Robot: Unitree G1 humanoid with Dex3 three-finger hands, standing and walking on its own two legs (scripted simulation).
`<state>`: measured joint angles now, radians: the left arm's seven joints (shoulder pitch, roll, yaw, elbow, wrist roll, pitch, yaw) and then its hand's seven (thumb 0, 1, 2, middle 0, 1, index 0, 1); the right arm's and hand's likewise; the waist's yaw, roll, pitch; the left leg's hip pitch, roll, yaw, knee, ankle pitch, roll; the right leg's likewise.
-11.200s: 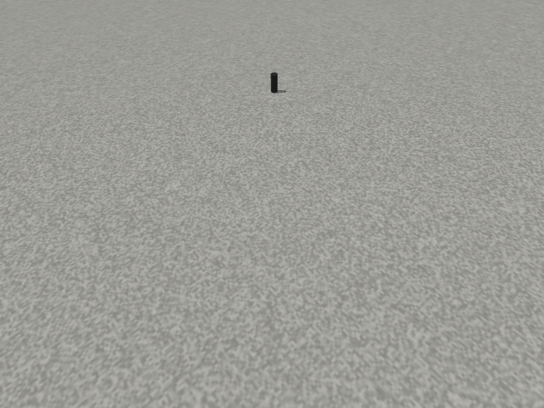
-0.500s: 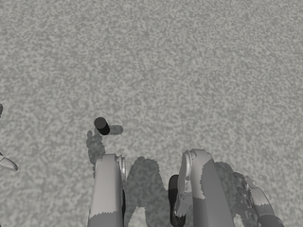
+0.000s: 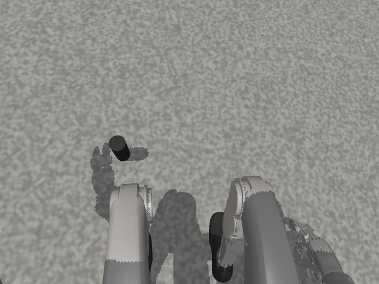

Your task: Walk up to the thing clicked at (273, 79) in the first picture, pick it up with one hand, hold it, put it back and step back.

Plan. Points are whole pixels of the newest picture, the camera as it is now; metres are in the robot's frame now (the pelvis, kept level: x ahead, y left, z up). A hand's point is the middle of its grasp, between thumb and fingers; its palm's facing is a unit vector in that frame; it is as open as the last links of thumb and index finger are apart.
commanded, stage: go down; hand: left
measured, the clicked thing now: (120, 149) +0.46 +0.19 -0.33
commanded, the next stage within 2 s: approach in 0.62 s
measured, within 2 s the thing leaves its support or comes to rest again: neither
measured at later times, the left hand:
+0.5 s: hand out of the picture +0.38 +0.38 -0.03, palm faces +0.06 -0.99 -0.08, open 17.6 cm
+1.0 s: hand (4, 145) +0.39 +0.37 -0.08, palm faces +0.09 -1.00 -0.02, open 17.6 cm
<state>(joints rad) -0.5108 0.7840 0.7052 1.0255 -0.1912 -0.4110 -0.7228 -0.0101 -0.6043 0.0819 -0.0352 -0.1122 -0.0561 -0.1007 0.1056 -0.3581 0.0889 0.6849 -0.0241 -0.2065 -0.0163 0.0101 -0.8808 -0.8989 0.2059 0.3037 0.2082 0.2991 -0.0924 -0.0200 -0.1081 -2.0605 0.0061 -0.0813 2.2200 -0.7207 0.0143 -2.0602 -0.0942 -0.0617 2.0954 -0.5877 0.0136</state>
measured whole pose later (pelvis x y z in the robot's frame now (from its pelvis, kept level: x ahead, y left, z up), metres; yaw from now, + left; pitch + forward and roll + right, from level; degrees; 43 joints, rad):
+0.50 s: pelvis +0.00 +0.00 -0.02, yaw +0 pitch +31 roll -7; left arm -0.57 0.85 0.74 1.07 -0.20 -0.42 -0.76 -0.01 -0.60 0.08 -0.03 -0.11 -0.05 -0.10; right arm 0.11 -0.38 0.11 0.68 -0.03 -0.20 -0.01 0.01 -0.88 -0.90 0.21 0.30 0.21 0.30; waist -0.11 -0.03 -0.08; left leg -2.12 0.00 -0.09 2.29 -0.72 0.02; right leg -2.11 -0.10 -0.06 2.15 -0.58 0.02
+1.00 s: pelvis -0.01 +0.00 -0.04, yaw -1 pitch +29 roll -8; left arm -0.61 0.85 0.71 1.20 -0.26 -0.57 -0.74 -0.01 -0.60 0.05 -0.04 -0.12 -0.06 -0.11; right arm 0.08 -0.39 0.16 0.66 -0.06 -0.21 0.01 0.01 -0.89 -0.90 0.21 0.30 0.21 0.30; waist -0.14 -0.06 -0.03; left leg -2.16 0.00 -0.11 2.36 -0.71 0.02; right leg -2.14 -0.09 -0.07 2.21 -0.57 0.02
